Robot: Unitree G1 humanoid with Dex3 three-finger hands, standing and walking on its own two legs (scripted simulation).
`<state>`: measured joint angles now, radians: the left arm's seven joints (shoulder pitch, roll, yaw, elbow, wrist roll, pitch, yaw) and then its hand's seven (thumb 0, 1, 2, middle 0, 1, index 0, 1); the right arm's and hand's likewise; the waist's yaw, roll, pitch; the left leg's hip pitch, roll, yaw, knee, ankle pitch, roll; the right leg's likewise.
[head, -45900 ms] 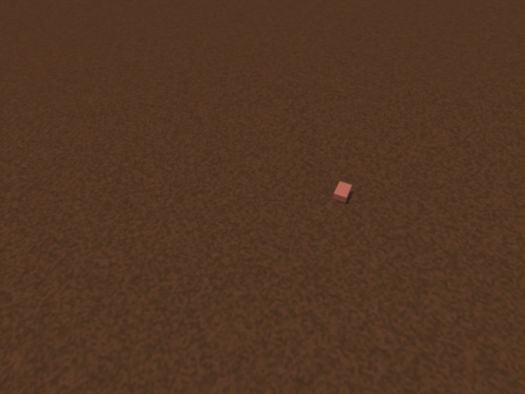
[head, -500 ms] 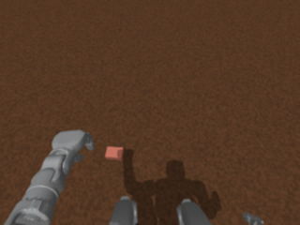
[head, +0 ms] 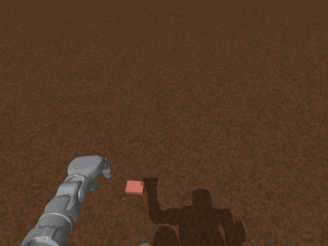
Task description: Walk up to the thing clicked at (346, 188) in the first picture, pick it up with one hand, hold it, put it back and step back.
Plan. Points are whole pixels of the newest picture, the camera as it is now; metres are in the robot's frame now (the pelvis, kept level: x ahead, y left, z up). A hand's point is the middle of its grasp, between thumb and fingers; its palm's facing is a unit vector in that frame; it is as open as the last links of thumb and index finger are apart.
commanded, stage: go down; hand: left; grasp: from above
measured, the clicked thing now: (135, 187) +0.56 +0.22 -0.71
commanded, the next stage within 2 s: none
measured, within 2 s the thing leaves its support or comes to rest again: neither
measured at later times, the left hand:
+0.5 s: hand (99, 177) +0.37 +0.23 -0.12, palm faces -0.42 +0.05 -0.91, open 11.0 cm
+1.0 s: hand (108, 170) +0.43 +0.23 -0.20, palm faces -0.42 +0.04 -0.91, open 13.5 cm
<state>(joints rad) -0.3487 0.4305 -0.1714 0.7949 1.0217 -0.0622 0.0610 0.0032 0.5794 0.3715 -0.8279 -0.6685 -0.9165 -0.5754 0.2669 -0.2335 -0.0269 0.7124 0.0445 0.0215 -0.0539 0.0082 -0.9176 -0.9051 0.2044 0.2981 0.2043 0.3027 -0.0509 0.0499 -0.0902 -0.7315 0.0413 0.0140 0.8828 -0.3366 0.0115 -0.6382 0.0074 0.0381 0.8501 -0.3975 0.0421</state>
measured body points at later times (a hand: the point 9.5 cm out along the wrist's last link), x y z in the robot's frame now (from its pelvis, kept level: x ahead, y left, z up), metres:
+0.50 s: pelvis +0.00 -0.01 -0.04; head +0.10 +0.01 +0.40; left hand +0.39 +0.23 -0.07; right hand +0.09 -0.29 -0.15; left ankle +0.06 +0.11 -0.69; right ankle +0.01 -0.15 -0.69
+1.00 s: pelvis -0.02 +0.00 -0.11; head +0.14 +0.03 +0.31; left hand +0.45 +0.23 -0.15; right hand +0.00 -0.27 -0.23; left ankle +0.06 +0.11 -0.69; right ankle +0.01 -0.15 -0.69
